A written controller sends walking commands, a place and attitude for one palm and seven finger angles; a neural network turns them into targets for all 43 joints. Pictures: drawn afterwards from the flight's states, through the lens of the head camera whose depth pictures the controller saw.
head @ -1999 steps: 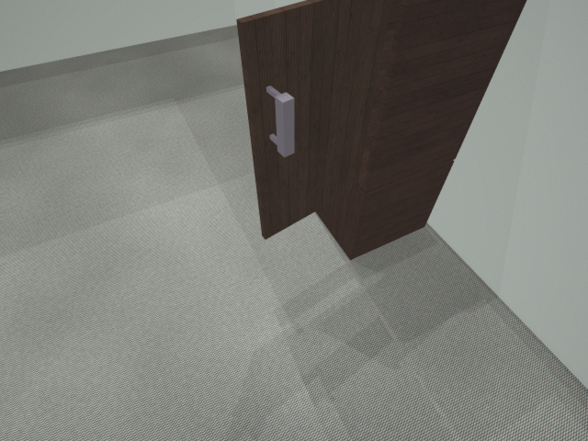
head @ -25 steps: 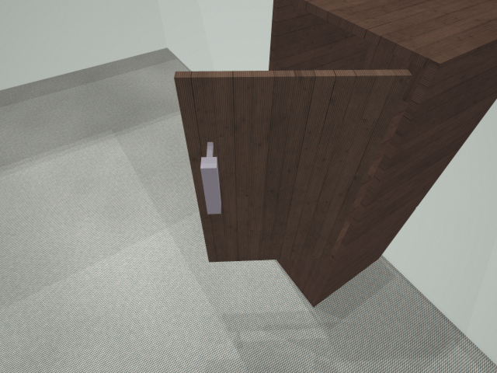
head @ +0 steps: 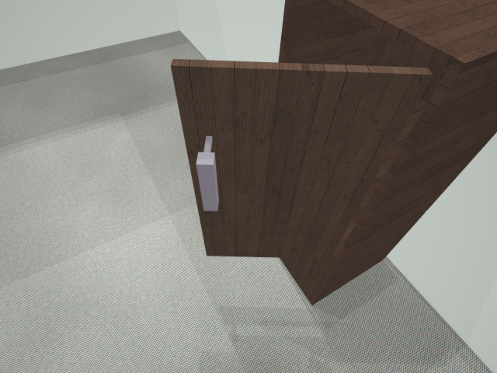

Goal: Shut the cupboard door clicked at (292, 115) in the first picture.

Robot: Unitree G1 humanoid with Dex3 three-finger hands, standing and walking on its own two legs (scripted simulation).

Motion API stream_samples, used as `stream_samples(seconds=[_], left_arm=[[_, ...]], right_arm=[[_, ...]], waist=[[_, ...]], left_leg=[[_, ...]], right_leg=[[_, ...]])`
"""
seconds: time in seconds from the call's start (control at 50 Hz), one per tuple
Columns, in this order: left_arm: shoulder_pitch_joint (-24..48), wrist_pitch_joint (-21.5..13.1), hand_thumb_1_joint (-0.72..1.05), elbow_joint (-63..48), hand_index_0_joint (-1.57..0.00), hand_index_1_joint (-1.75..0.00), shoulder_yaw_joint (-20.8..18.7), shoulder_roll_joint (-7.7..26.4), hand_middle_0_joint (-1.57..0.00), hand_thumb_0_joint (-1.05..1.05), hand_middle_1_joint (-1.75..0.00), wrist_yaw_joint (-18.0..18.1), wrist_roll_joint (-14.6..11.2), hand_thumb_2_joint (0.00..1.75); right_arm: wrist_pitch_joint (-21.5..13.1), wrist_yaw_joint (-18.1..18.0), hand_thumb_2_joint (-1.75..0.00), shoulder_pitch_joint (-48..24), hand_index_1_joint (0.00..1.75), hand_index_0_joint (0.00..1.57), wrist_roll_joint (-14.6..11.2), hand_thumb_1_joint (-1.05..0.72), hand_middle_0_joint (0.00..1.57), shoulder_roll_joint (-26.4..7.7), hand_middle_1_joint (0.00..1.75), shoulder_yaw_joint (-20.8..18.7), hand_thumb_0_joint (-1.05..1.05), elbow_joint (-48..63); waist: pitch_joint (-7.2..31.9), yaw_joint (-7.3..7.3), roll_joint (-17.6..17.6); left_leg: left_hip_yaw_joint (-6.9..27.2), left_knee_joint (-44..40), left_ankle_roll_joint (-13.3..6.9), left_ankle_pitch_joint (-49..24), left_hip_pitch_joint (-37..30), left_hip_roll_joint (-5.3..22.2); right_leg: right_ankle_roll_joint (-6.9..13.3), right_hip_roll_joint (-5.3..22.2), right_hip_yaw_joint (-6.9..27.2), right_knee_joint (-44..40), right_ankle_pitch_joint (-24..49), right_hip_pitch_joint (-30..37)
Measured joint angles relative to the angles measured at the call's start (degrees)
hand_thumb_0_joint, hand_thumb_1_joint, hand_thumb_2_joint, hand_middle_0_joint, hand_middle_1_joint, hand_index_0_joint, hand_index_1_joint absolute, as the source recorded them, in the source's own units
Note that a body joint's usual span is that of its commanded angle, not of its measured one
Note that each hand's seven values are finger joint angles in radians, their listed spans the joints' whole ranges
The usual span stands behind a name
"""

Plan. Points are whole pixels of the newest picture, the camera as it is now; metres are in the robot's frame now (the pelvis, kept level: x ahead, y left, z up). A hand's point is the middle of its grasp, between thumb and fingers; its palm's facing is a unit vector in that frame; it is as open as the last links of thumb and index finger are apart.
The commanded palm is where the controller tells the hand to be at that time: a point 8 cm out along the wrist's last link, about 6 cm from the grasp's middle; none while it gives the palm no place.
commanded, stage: shuffle to correct the standing spot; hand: left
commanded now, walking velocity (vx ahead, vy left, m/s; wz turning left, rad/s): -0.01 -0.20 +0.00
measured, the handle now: (210, 174) +0.43 +0.10 +0.06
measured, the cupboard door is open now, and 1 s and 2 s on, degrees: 59 59 59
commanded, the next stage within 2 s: come to a stop and stand still in 0.62 s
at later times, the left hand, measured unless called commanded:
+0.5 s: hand out of the picture +0.02 +0.14 -0.19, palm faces +0.06 -0.99 -0.13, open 7.4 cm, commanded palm none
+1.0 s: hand out of the picture +0.02 +0.03 -0.17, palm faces +0.01 -0.98 -0.20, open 7.3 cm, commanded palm none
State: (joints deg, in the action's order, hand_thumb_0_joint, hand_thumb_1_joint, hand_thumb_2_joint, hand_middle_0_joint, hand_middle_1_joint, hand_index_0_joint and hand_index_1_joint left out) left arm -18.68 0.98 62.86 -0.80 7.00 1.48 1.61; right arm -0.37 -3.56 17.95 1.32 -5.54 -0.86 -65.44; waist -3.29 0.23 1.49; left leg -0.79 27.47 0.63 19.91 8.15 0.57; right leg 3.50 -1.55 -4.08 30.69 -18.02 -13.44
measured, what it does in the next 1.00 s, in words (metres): steps to the right: left foot, then right foot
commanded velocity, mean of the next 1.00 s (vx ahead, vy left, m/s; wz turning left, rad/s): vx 0.00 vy -0.06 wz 0.00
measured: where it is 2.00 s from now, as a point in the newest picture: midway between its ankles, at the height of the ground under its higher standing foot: outside the picture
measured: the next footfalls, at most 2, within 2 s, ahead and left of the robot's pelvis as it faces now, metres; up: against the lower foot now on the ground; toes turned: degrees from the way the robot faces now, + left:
left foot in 0.32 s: +0.03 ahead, +0.06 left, +0.00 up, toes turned +8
right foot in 0.76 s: +0.03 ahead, -0.26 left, +0.00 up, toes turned -1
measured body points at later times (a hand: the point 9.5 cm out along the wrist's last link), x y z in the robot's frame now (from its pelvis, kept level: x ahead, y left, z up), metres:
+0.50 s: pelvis -0.01 -0.04 +0.00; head +0.03 +0.01 +0.45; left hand +0.02 +0.19 -0.17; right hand +0.02 -0.27 -0.13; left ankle -0.01 +0.06 -0.73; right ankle -0.05 -0.19 -0.63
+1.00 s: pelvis -0.01 -0.15 +0.00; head +0.03 -0.14 +0.45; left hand +0.02 +0.08 -0.15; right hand +0.03 -0.40 -0.15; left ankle +0.00 -0.05 -0.71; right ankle -0.04 -0.27 -0.73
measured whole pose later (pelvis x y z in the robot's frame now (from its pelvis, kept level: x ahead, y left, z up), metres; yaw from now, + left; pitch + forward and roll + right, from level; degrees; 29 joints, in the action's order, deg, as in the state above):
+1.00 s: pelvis -0.01 -0.15 +0.00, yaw -1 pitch +1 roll +1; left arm -15.3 -0.3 57.5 -1.2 9.2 1.8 2.0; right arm 1.8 -0.9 12.8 0.4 -11.4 -2.9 -58.1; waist -4.0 -0.6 0.9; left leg -5.0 42.1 1.7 24.7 20.5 -0.4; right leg -0.6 2.0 -0.2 28.7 -17.8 -11.3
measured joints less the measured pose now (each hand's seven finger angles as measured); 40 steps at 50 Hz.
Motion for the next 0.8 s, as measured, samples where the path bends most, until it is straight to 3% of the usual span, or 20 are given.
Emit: stream_samples(seconds=[0.06,0.12,0.18,0.22,0.28,0.32,0.34,0.38,0.46,0.52,0.58,0.64,0.7,0.74,0.76,0.8], left_arm=[[-0.49,0.11,0.91,-0.80,-0.20,-0.30,-0.44,-0.28,-0.20,0.01,-0.30,-0.15,0.15,0.90],[-0.41,0.17,0.91,-1.59,-0.20,-0.30,-0.82,-0.21,-0.20,0.01,-0.30,-0.06,0.27,0.90],[-0.06,0.53,0.91,-2.70,-0.20,-0.30,-1.16,-0.05,-0.20,0.01,-0.30,0.26,0.54,0.90],[-0.02,0.82,0.91,-3.39,-0.20,-0.30,-1.32,0.12,-0.20,0.01,-0.30,0.38,0.73,0.90],[-0.17,1.35,0.91,-4.03,-0.20,-0.30,-1.39,0.55,-0.20,0.01,-0.30,0.28,0.90,0.90],[-0.46,1.68,0.90,-4.25,-0.20,-0.30,-1.41,0.83,-0.20,0.01,-0.30,0.02,0.63,0.90],[-0.54,1.81,0.90,-4.32,-0.20,-0.30,-1.50,1.14,-0.20,0.01,-0.30,-0.16,0.42,0.90],[0.01,2.45,0.91,-4.32,-0.20,-0.30,-1.78,1.76,-0.20,0.01,-0.30,-0.34,0.23,0.90],[2.76,3.37,0.91,-5.53,-0.20,-0.30,-2.85,3.14,-0.20,0.01,-0.30,-0.83,0.95,0.90],[4.85,3.40,0.91,-7.26,-0.20,-0.30,-3.63,4.43,-0.20,0.01,-0.30,-1.21,0.73,0.90],[6.29,3.54,0.91,-8.31,-0.20,-0.30,-3.95,5.27,-0.20,0.01,-0.30,-1.41,0.49,0.90],[7.29,3.74,0.91,-8.44,-0.19,-0.30,-3.81,5.63,-0.20,0.01,-0.30,-1.55,0.24,0.90],[8.12,3.38,0.91,-8.40,-0.19,-0.30,-3.38,5.62,-0.20,0.01,-0.30,-1.93,-0.17,0.90],[8.19,2.53,0.91,-8.73,-0.19,-0.30,-3.05,5.68,-0.20,0.01,-0.30,-2.33,-0.32,0.90],[7.84,1.81,0.91,-9.10,-0.19,-0.30,-2.90,6.11,-0.20,0.01,-0.30,-2.40,-0.19,0.90],[8.38,1.05,0.91,-8.24,-0.19,-0.30,-2.41,4.52,-0.20,0.01,-0.30,-1.62,0.14,0.90]], right_arm=[[0.28,-0.33,-0.90,-0.61,0.29,0.20,-0.10,-0.91,0.20,-0.60,0.30,-0.54,0.00,0.57],[0.90,-0.61,-0.90,-1.50,0.29,0.20,-0.47,-0.91,0.20,-1.02,0.30,-0.96,0.00,1.13],[1.70,-0.74,-0.90,-2.90,0.29,0.20,-0.68,-0.91,0.20,-1.24,0.30,-1.27,0.00,1.58],[1.92,-0.67,-0.90,-4.07,0.29,0.20,-0.71,-0.91,0.20,-1.30,0.30,-1.39,0.00,2.12],[1.58,-0.53,-0.90,-5.56,0.29,0.20,-0.68,-0.91,0.20,-1.16,0.30,-1.35,0.01,3.48],[0.78,-0.60,-0.90,-5.96,0.29,0.20,-0.59,-0.91,0.20,-1.05,0.30,-1.20,0.00,4.48],[0.23,-0.67,-0.90,-6.07,0.29,0.20,-0.41,-0.91,0.20,-0.78,0.30,-1.19,0.00,4.76],[-0.18,-0.76,-0.90,-5.97,0.29,0.20,0.03,-0.92,0.20,-0.30,0.30,-0.95,0.00,5.49],[-0.57,-0.82,-0.90,-4.25,0.29,0.21,0.43,-0.93,0.20,-0.54,0.30,-0.23,0.00,5.98],[-0.31,-0.36,-0.90,-3.25,0.30,0.21,0.58,-0.93,0.20,-0.71,0.30,0.01,0.00,5.58],[0.22,0.28,-0.90,-2.73,0.30,0.21,0.86,-0.92,0.20,-0.97,0.30,-0.21,0.00,5.67],[0.66,1.02,-0.90,-2.56,0.30,0.21,1.25,-0.91,0.20,-1.52,0.30,-0.93,0.00,6.26],[1.16,1.57,-0.90,-2.52,0.30,0.21,1.36,-0.91,0.20,-2.63,0.30,-1.91,0.00,6.87],[1.58,1.78,-0.90,-2.03,0.30,0.21,1.05,-0.91,0.20,-3.64,0.30,-2.63,0.00,7.01],[1.83,1.82,-0.90,-1.49,0.30,0.21,0.76,-0.91,0.20,-3.97,0.30,-2.91,0.00,7.14],[3.14,1.60,-0.90,-2.34,0.30,0.21,0.36,-0.91,0.20,-6.11,0.30,-3.45,0.00,6.62]], waist=[[-0.26,-0.03,-0.47],[-0.78,0.11,-0.36],[-1.36,-0.77,0.34],[-1.46,-1.40,1.03],[-1.06,-1.68,1.92],[-0.61,-1.39,1.98],[-0.46,-1.12,2.57],[-0.23,-0.61,3.66],[0.25,-0.08,2.97],[0.09,-0.48,2.05],[-0.27,-0.35,0.93],[-0.98,0.47,-0.30],[-1.74,1.47,-1.68],[-1.68,1.82,-2.13],[-1.22,1.73,-1.13],[-2.22,1.59,-3.11]], left_leg=[[0.27,2.67,0.52,1.46,1.42,1.22],[-0.76,10.53,-0.74,5.55,4.96,2.40],[-1.68,21.23,-1.35,11.26,9.49,2.43],[-2.77,23.98,-1.46,12.28,11.37,2.24],[-4.73,19.24,-1.51,9.06,11.24,1.99],[-5.70,9.99,-1.80,1.36,8.38,1.99],[-6.25,7.86,-3.49,-0.16,7.37,1.75],[-6.93,8.53,-4.11,0.11,7.33,1.47],[-5.93,5.16,-2.84,-1.80,6.57,2.62],[-4.75,1.97,-1.93,-4.34,6.53,3.91],[-3.70,0.27,-0.79,-5.94,7.21,5.47],[-2.99,-0.42,0.54,-6.91,8.02,7.05],[-2.57,0.56,2.22,-7.04,9.40,8.57],[-2.22,3.39,3.58,-5.97,11.17,9.10],[-2.57,6.23,3.27,-4.10,12.62,8.45],[0.07,15.36,1.91,6.04,15.72,7.75]], right_leg=[[0.93,-1.14,-0.50,0.94,-0.76,-0.61],[2.13,-2.00,-1.73,0.95,-1.09,-0.43],[3.24,-2.80,-2.71,-0.61,-0.37,0.58],[3.55,-3.26,-2.88,-1.65,0.26,1.06],[3.57,-3.95,-2.92,-2.21,0.66,1.26],[3.35,-4.63,-2.99,-0.74,-0.08,0.85],[2.90,-4.44,-2.68,1.60,-1.02,-0.05],[0.36,-3.79,-0.63,13.01,-7.67,-4.18],[-2.60,-2.04,3.96,34.31,-6.61,-12.88],[-4.17,0.70,6.93,39.46,-2.56,-15.93],[-5.39,3.32,7.99,35.86,-1.99,-15.46],[-6.17,5.01,6.50,26.60,-4.91,-12.46],[-6.11,4.91,3.98,14.60,-7.26,-8.14],[-5.65,4.31,2.55,3.94,-2.21,-3.84],[-5.22,5.03,2.54,-0.82,2.18,-1.94],[-5.41,4.10,2.00,1.80,1.00,-2.61]])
